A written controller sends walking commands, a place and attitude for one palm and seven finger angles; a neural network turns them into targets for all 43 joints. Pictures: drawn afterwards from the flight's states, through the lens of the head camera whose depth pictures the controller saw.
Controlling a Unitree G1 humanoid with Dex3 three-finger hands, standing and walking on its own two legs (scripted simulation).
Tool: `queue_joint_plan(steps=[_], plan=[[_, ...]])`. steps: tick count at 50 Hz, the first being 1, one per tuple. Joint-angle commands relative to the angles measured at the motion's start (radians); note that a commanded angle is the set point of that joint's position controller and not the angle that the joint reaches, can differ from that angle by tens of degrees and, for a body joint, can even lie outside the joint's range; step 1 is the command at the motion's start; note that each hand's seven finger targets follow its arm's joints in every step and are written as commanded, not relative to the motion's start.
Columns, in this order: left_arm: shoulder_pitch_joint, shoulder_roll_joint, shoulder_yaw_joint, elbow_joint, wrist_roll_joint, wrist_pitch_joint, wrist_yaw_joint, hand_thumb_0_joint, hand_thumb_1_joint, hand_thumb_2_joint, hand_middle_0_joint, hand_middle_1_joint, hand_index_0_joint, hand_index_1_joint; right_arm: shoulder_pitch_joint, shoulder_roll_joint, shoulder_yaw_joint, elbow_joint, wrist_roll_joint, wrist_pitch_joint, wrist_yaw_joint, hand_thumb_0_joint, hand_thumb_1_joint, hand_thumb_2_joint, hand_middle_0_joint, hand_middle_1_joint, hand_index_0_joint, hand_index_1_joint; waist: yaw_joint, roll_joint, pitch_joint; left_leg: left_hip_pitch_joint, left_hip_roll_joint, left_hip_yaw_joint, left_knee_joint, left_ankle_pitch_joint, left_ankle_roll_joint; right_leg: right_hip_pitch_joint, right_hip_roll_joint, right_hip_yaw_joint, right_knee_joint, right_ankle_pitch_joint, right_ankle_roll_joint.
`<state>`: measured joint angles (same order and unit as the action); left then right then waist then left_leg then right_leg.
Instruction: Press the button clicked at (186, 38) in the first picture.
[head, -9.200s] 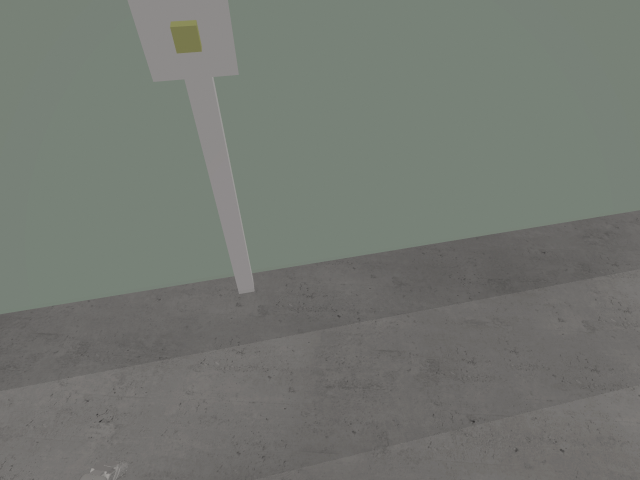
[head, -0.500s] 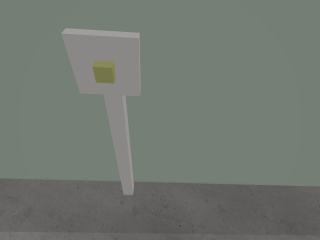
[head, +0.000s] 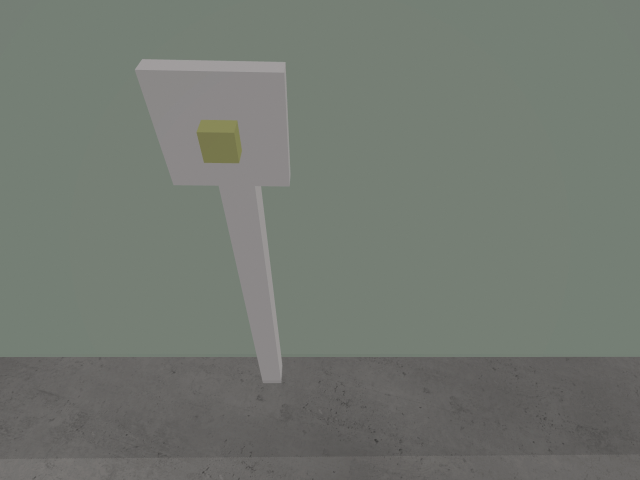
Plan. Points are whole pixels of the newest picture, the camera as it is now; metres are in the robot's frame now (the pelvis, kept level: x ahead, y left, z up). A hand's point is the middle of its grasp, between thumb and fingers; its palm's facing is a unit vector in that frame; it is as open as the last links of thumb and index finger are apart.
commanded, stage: come to a stop and stand still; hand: left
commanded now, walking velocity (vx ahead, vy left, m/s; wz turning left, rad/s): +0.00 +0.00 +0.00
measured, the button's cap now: (220, 140) +0.50 +0.17 +0.17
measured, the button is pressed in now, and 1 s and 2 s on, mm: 0 0 0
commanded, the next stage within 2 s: look again from close up in 0.26 s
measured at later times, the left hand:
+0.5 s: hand out of the picture -0.02 +0.19 -0.18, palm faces +0.02 -0.97 -0.23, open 7.3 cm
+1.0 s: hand out of the picture +0.06 +0.18 -0.16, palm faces +0.12 -0.97 -0.20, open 7.3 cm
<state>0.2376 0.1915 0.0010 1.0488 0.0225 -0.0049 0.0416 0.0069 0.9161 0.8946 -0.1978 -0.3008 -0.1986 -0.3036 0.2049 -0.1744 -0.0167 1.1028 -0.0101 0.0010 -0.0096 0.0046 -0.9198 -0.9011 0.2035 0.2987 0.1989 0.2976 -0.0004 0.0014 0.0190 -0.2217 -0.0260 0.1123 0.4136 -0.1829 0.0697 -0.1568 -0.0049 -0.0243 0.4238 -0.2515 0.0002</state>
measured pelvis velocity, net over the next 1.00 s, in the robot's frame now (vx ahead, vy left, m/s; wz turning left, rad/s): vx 0.02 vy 0.00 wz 0.00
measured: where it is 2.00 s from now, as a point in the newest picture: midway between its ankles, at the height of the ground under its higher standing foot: outside the picture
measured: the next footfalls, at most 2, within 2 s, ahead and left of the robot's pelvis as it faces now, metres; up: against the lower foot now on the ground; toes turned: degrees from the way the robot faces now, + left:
none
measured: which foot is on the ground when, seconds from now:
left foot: down 0.00-1.00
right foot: down 0.00-1.00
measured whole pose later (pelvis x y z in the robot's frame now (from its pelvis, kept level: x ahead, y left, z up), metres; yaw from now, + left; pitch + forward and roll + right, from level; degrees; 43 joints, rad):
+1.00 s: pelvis +0.02 +0.00 +0.00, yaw +0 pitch +0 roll +0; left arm 0.39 0.17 0.02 0.72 -0.04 0.08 0.07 0.02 0.93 0.89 -0.21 -0.31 -0.21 -0.31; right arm 0.31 -0.17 0.02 1.01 0.01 -0.07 -0.03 0.01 -0.91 -0.90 0.20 0.30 0.20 0.30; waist 0.00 -0.02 0.02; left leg -0.24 -0.02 0.11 0.48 -0.24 0.06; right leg -0.17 0.00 -0.03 0.48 -0.30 -0.01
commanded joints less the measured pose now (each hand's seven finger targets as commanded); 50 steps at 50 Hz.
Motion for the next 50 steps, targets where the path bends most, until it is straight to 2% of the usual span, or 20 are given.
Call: queue_joint_plan(steps=[1,9,10,11,12,13,14,15,16,17,19,21,23,27,31,46,47,48,49,50], plan=[[0.066,0.105,0.017,-0.011,-0.001,-0.01,-0.002,0.0,0.9,0.9,-0.2,-0.3,-0.2,-0.3,0.02,-0.148,-0.025,-0.028,-0.001,-0.017,-0.005,0.0,-0.9,-0.9,0.2,0.3,0.2,0.3,0.001,0.006,0.024,0.024,0.167,-0.206,-0.175,-0.096,-0.027,-0.049,-0.098,0.085,-0.091,0.046,-0.027],[0.096,0.105,0.013,0.016,0.0,-0.013,-0.005,0.0,0.9,0.9,-0.2,-0.3,-0.2,-0.3,0.028,-0.157,-0.023,-0.016,0.0,-0.016,-0.005,0.0,-0.9,-0.9,0.2,0.3,0.2,0.3,0.001,-0.001,0.046,0.018,0.162,-0.213,-0.211,-0.164,-0.03,-0.063,-0.099,0.081,-0.113,0.016,-0.026],[0.101,0.105,0.013,0.018,0.0,-0.015,-0.005,0.0,0.9,0.9,-0.2,-0.3,-0.2,-0.3,0.03,-0.16,-0.024,-0.016,0.0,-0.017,-0.006,0.0,-0.9,-0.9,0.2,0.3,0.2,0.3,0.001,-0.003,0.033,0.032,0.162,-0.208,-0.201,-0.141,-0.029,-0.06,-0.101,0.084,-0.118,0.025,-0.027],[0.141,0.075,-0.009,0.026,0.012,-0.03,0.034,0.0,0.9,0.9,-0.2,-0.3,-0.2,-0.3,-0.005,-0.141,-0.004,-0.096,0.003,-0.03,-0.001,0.0,-0.9,-0.9,0.2,0.3,0.2,0.3,0.011,-0.04,0.101,-0.037,0.152,-0.13,-0.001,0.036,-0.057,-0.095,-0.122,0.072,-0.084,0.104,-0.02],[0.1,0.112,-0.002,-0.014,0.0,-0.031,0.024,0.0,0.9,0.9,-0.2,-0.3,-0.2,-0.3,0.061,-0.104,0.004,-0.104,-0.004,-0.014,0.006,0.0,-0.9,-0.9,0.2,0.3,0.2,0.3,-0.025,-0.042,0.038,0.003,0.113,-0.149,-0.01,-0.142,-0.06,-0.148,-0.137,0.116,-0.105,-0.204,-0.048],[0.087,0.117,-0.001,-0.035,-0.001,-0.029,0.017,0.0,0.9,0.9,-0.2,-0.3,-0.2,-0.3,0.09,-0.121,-0.001,-0.11,-0.01,-0.011,0.009,0.0,-0.9,-0.9,0.2,0.3,0.2,0.3,-0.038,0.03,0.033,-0.014,0.109,-0.158,-0.001,-0.193,-0.051,-0.19,-0.12,0.118,-0.079,-0.277,-0.06],[0.093,0.114,0.0,-0.04,-0.004,-0.028,0.012,0.0,0.9,0.9,-0.2,-0.3,-0.2,-0.3,0.098,-0.122,0.0,-0.113,-0.01,-0.011,0.009,0.0,-0.9,-0.9,0.2,0.3,0.2,0.3,-0.04,0.111,0.016,-0.032,0.119,-0.182,-0.035,-0.213,-0.04,-0.179,-0.098,0.1,-0.038,-0.242,-0.067],[0.11,0.118,0.003,-0.044,-0.005,-0.028,0.006,0.0,0.9,0.9,-0.2,-0.3,-0.2,-0.3,0.1,-0.126,0.0,-0.125,-0.014,-0.015,0.009,0.0,-0.9,-0.9,0.2,0.3,0.2,0.3,-0.025,0.197,-0.024,-0.045,0.13,-0.21,-0.067,-0.227,-0.028,-0.136,-0.076,0.062,0.017,-0.176,-0.064],[0.132,0.104,0.001,-0.034,-0.006,-0.026,0.002,0.0,0.9,0.9,-0.2,-0.3,-0.2,-0.3,0.08,-0.126,0.001,-0.133,-0.011,-0.017,0.006,0.0,-0.9,-0.9,0.2,0.3,0.2,0.3,-0.009,0.179,-0.018,-0.061,0.148,-0.235,-0.102,-0.252,-0.014,-0.116,-0.057,0.041,0.04,-0.136,-0.058],[0.145,0.089,-0.004,-0.023,-0.004,-0.024,0.0,0.0,0.9,0.9,-0.2,-0.3,-0.2,-0.3,0.076,-0.132,0.0,-0.14,-0.008,-0.019,0.004,0.0,-0.9,-0.9,0.2,0.3,0.2,0.3,-0.001,0.118,-0.016,-0.077,0.16,-0.252,-0.125,-0.27,-0.004,-0.094,-0.049,0.029,0.05,-0.114,-0.052],[0.148,0.066,-0.014,-0.01,-0.003,-0.025,-0.001,0.0,0.9,0.9,-0.2,-0.3,-0.2,-0.3,0.076,-0.136,0.0,-0.134,-0.003,-0.024,0.002,0.0,-0.9,-0.9,0.2,0.3,0.2,0.3,0.005,0.01,0.023,-0.088,0.158,-0.238,-0.122,-0.234,0.004,-0.092,-0.059,0.047,0.022,-0.08,-0.049],[0.135,0.063,-0.016,-0.006,-0.004,-0.028,-0.002,0.0,0.9,0.9,-0.2,-0.3,-0.2,-0.3,0.088,-0.134,0.002,-0.12,-0.003,-0.029,0.0,0.0,-0.9,-0.9,0.2,0.3,0.2,0.3,0.0,-0.046,0.05,-0.069,0.15,-0.22,-0.108,-0.152,0.003,-0.106,-0.07,0.064,0.004,-0.044,-0.048],[0.135,0.066,-0.016,0.002,-0.007,-0.03,-0.001,0.0,0.9,0.9,-0.2,-0.3,-0.2,-0.3,0.103,-0.13,0.004,-0.101,-0.002,-0.034,-0.002,0.0,-0.9,-0.9,0.2,0.3,0.2,0.3,-0.006,-0.029,0.045,-0.025,0.145,-0.2,-0.1,-0.097,-0.001,-0.116,-0.077,0.074,-0.007,-0.021,-0.046],[0.14,0.071,-0.013,0.013,-0.008,-0.032,0.003,0.0,0.9,0.9,-0.2,-0.3,-0.2,-0.3,0.108,-0.119,0.008,-0.068,-0.001,-0.042,-0.007,0.0,-0.9,-0.9,0.2,0.3,0.2,0.3,-0.004,-0.056,0.027,0.017,0.141,-0.175,-0.075,0.021,-0.002,-0.096,-0.088,0.08,-0.014,0.043,-0.04],[0.133,0.073,-0.01,0.019,-0.007,-0.027,0.004,0.0,0.9,0.9,-0.2,-0.3,-0.2,-0.3,0.102,-0.11,0.011,-0.048,0.0,-0.042,-0.009,0.0,-0.9,-0.9,0.2,0.3,0.2,0.3,-0.001,-0.016,0.043,0.021,0.142,-0.164,-0.08,0.036,-0.005,-0.093,-0.09,0.085,-0.023,0.051,-0.039],[0.113,0.077,-0.005,0.029,-0.008,-0.023,0.001,0.0,0.9,0.9,-0.2,-0.3,-0.2,-0.3,0.084,-0.094,0.013,-0.005,0.0,-0.042,-0.017,0.0,-0.9,-0.9,0.2,0.3,0.2,0.3,0.005,0.0,0.016,0.056,0.148,-0.143,-0.06,0.118,-0.015,-0.05,-0.099,0.089,-0.046,0.123,-0.036],[0.162,0.068,-0.008,0.044,0.005,-0.031,0.04,0.0,0.9,0.9,-0.2,-0.3,-0.2,-0.3,0.033,-0.12,0.012,-0.077,0.008,-0.04,-0.013,0.0,-0.9,-0.9,0.2,0.3,0.2,0.3,0.016,0.03,0.08,0.003,0.166,-0.131,0.113,0.26,-0.042,-0.106,-0.132,0.119,-0.059,0.282,-0.023],[-0.544,0.34,0.175,-1.553,-0.193,-0.225,0.047,0.0,0.9,0.9,-0.228,-0.33,-0.228,-0.33,0.082,-0.28,-0.033,-0.443,0.056,-0.176,-0.044,0.0,-0.9,-0.9,0.2,0.3,0.2,0.3,-0.103,0.206,-0.475,0.328,0.05,-0.168,0.021,0.337,-0.072,-0.047,-0.018,0.0,0.048,0.299,-0.036],[-0.107,0.274,0.151,-1.373,-0.112,-0.184,0.089,0.0,0.9,0.9,-0.255,-0.36,-0.255,-0.36,-0.002,-0.185,0.007,-0.397,0.046,-0.277,-0.073,0.0,-0.9,-0.9,0.2,0.3,0.2,0.3,0.014,0.323,-0.479,0.411,0.121,-0.187,-0.008,0.448,-0.091,-0.107,0.0,-0.011,0.156,0.091,-0.049],[0.19,0.028,-0.005,-1.188,-0.142,-0.053,0.113,0.0,0.9,0.9,-0.282,-0.39,-0.282,-0.39,-0.013,-0.135,-0.004,-0.381,0.055,-0.301,-0.066,0.0,-0.9,-0.9,0.2,0.3,0.2,0.3,-0.021,0.27,-0.301,0.241,0.125,-0.208,-0.061,0.336,-0.129,-0.207,0.001,-0.049,0.206,-0.059,-0.03]])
